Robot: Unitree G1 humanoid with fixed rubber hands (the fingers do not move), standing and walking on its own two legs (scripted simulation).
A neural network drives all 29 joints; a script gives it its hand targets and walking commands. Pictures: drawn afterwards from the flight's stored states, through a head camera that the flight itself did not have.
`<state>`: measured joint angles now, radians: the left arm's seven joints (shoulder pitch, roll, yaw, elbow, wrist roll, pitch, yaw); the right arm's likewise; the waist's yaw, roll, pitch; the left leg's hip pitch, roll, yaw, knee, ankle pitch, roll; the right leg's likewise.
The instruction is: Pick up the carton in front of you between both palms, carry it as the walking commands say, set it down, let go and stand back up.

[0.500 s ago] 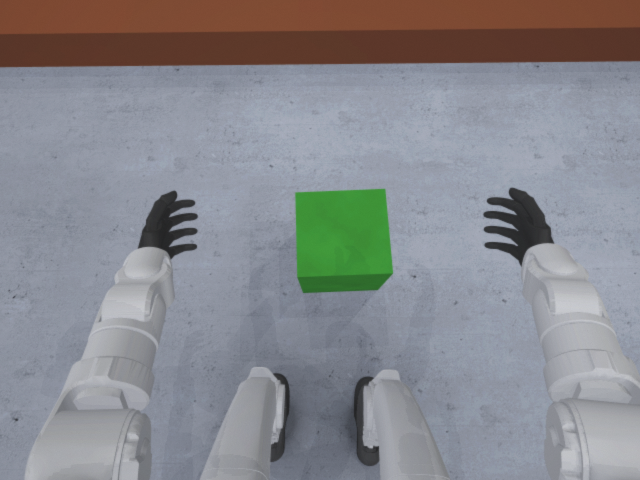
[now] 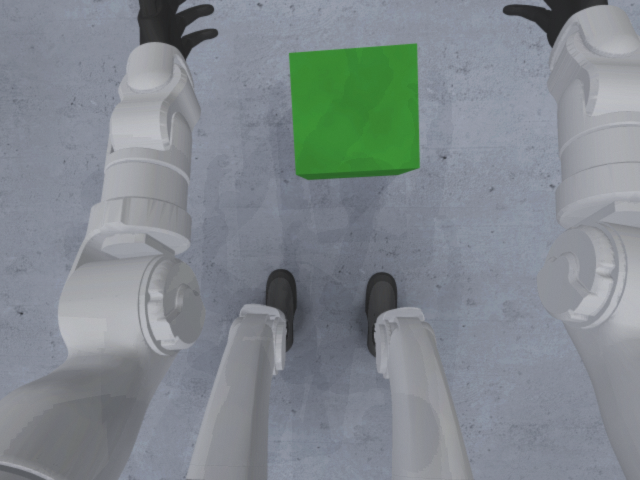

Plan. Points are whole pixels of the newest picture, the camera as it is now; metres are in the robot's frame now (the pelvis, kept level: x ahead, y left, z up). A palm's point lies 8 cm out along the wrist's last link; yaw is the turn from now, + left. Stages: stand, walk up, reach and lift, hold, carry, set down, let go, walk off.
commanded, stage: reach and lift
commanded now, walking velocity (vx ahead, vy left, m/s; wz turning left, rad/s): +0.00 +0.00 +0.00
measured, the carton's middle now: (352, 124) +0.53 -0.03 -0.53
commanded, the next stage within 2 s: none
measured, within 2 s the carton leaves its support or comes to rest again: leaves its support in 1.66 s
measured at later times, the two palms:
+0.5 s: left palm (232, 111) +0.52 +0.16 -0.36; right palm (482, 105) +0.53 -0.22 -0.36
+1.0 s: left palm (253, 119) +0.53 +0.16 -0.46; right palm (449, 107) +0.55 -0.20 -0.46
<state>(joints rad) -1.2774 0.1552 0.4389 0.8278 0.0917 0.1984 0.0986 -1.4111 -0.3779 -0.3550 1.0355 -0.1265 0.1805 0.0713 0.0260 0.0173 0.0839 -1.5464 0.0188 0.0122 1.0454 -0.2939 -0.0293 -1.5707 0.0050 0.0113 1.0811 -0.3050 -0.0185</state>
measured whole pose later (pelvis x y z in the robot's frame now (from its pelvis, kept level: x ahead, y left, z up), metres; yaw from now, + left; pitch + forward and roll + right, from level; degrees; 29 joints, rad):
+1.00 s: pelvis -0.04 +0.00 -0.28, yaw +2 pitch +35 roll +4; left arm -1.61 0.29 0.17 1.11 -0.21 0.10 0.17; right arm -1.72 -0.53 0.01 1.26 0.21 0.09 -0.03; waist 0.01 0.03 0.50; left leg -2.19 -0.06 -0.03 2.19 -0.61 -0.09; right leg -2.22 0.01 0.04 2.23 -0.62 -0.01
